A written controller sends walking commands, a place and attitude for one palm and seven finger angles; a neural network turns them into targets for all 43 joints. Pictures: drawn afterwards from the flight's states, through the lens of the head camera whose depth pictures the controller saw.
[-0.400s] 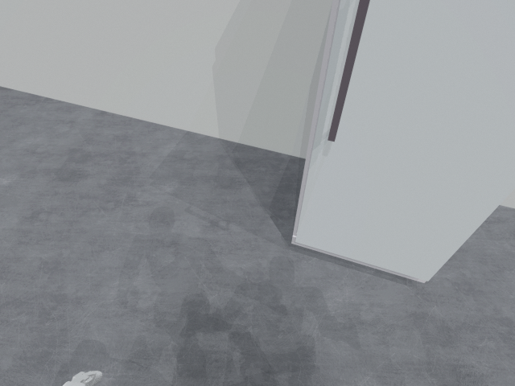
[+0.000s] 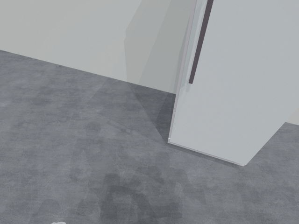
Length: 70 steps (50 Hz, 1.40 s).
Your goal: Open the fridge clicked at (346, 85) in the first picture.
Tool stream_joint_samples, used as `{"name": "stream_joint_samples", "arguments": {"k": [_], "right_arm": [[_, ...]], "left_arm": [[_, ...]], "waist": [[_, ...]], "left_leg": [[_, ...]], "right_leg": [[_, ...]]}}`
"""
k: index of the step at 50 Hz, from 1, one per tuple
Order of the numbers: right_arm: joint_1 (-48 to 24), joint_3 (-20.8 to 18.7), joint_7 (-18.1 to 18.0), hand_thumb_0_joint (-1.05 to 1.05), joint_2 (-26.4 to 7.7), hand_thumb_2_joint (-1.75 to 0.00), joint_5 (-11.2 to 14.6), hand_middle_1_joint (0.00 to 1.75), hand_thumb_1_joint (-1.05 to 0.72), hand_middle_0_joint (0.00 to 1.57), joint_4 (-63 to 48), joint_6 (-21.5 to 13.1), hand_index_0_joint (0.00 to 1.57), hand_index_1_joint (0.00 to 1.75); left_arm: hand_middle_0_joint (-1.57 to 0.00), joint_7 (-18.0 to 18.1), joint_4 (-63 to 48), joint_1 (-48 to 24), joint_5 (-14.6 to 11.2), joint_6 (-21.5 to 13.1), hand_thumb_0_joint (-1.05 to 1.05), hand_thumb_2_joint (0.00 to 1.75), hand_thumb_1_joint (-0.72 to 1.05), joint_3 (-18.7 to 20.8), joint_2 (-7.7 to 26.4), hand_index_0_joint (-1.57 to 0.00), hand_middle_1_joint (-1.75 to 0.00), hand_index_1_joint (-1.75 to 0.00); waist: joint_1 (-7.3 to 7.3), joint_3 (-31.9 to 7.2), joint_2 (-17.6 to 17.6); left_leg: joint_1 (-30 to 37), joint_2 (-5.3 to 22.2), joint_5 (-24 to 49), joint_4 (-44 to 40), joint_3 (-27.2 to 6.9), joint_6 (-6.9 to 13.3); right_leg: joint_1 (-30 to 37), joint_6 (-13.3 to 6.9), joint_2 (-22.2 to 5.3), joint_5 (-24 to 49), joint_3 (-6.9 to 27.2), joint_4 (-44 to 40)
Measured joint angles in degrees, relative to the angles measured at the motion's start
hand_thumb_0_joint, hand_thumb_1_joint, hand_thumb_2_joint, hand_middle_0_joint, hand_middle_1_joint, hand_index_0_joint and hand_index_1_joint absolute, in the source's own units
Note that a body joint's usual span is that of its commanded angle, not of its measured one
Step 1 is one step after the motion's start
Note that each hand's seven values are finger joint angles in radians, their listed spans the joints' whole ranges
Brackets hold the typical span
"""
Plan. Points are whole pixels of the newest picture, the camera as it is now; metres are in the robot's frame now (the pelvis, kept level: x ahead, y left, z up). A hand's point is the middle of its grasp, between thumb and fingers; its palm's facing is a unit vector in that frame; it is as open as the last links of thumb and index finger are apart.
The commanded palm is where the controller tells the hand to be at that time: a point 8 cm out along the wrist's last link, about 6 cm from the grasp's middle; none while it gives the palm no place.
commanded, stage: stand and wait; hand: left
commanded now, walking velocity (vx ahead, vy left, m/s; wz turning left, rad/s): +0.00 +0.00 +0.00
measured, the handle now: (201, 37) +0.77 -0.16 +0.15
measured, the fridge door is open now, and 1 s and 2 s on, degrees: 0 0 0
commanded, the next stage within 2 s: look at it before walking up in 0.42 s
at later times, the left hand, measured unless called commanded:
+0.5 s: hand out of the picture +0.07 +0.24 -0.15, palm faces -0.03 -0.94 -0.34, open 7.4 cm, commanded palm none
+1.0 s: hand out of the picture +0.07 +0.24 -0.15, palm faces -0.03 -0.94 -0.34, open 7.4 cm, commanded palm none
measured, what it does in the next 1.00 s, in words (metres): stands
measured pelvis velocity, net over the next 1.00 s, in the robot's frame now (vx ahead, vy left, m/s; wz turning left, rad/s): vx -0.01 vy -0.01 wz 0.00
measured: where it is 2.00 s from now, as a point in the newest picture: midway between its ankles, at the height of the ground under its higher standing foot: outside the picture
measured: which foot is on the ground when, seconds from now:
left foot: down 0.00-1.00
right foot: down 0.00-1.00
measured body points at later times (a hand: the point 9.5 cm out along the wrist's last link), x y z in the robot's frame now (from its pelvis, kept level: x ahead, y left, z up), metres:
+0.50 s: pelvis -0.01 -0.01 +0.00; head -0.01 -0.01 +0.45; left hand +0.07 +0.29 -0.13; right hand +0.06 -0.30 -0.13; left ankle -0.01 +0.12 -0.74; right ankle +0.00 -0.12 -0.74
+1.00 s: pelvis -0.01 -0.01 +0.00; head +0.01 -0.01 +0.45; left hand +0.07 +0.29 -0.13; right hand +0.08 -0.30 -0.13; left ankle -0.01 +0.12 -0.74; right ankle +0.00 -0.12 -0.74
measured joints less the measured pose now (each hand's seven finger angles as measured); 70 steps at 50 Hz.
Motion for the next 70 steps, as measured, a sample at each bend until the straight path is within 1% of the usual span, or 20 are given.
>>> {"name": "stream_joint_samples", "arguments": {"k": [9, 19, 35, 58, 64, 70], "right_arm": [[1.65, -0.15, -0.01, 0.01, -0.76, -0.90, 0.14, 0.30, -0.90, 0.20, 2.45, 0.26, 0.20, 0.30], [2.22, -0.09, 0.12, 0.01, -0.84, -0.90, 0.21, 0.30, -0.90, 0.20, 3.69, 0.14, 0.20, 0.30], [1.17, 0.09, 0.16, 0.00, -0.50, -0.90, 0.20, 0.30, -0.90, 0.20, 3.44, -0.19, 0.20, 0.30], [0.33, 0.19, 0.00, 0.00, -0.77, -0.90, 0.35, 0.30, -0.90, 0.20, 3.49, -0.14, 0.20, 0.30], [-0.12, -0.15, -0.54, 0.00, -0.33, -0.90, 0.23, 0.30, -0.90, 0.20, 2.49, 0.14, 0.20, 0.30], [0.89, -0.63, -1.11, 0.00, 2.59, -0.90, 0.18, 0.30, -0.90, 0.20, -0.49, 1.04, 0.20, 0.30]], "left_arm": [[-0.20, -0.02, 2.01, 0.85, -0.08, 0.05, 0.01, 0.90, 0.90, 0.31, 0.80, -0.20, -0.30, -0.30], [-0.20, -0.08, 2.88, 0.57, -0.07, -0.12, 0.01, 0.90, 0.90, 0.32, 1.01, -0.20, -0.30, -0.30], [-0.20, -0.18, 2.48, -0.70, 0.02, -0.37, 0.01, 0.90, 0.90, 0.19, 0.44, -0.20, -0.30, -0.30], [-0.20, -0.08, 2.98, -0.29, -0.03, -0.44, 0.01, 0.90, 0.90, 0.29, 0.86, -0.20, -0.30, -0.30], [-0.20, 0.23, 2.05, 0.15, 0.00, 0.40, 0.01, 0.90, 0.90, 0.71, 0.55, -0.20, -0.30, -0.30], [-0.20, 0.41, -0.46, 2.23, 0.22, 2.16, 0.01, 0.90, 0.90, 1.15, -1.88, -0.20, -0.30, -0.30]], "waist": [[-0.13, 0.79, 0.32], [-0.34, 0.67, 0.57], [-0.34, 0.42, 0.45], [-0.04, 1.00, 0.48], [0.52, 1.06, 0.52], [0.47, 1.30, 0.30]], "left_leg": [[0.13, 0.28, 1.18, -1.17, -0.17, -0.27], [0.04, 0.47, 2.05, -2.06, -0.19, -0.45], [0.06, 0.53, 2.48, -2.74, -0.30, -0.54], [1.05, 0.66, 2.29, -3.78, -0.50, -0.68], [0.45, 1.19, 1.33, -2.35, 0.78, -0.84], [-2.17, 2.18, -1.43, 2.59, 3.32, -0.94]], "right_leg": [[0.19, -0.24, 0.28, 1.20, -0.17, -1.27], [0.08, -0.39, 0.46, 2.07, -0.20, -2.14], [0.12, -0.45, 0.52, 2.45, -0.30, -2.78], [1.21, -0.55, 0.62, 2.26, -0.51, -3.92], [0.04, -0.61, 1.17, 1.87, 0.74, -2.49], [-3.68, -0.65, 2.25, 0.15, 3.25, 2.52]]}}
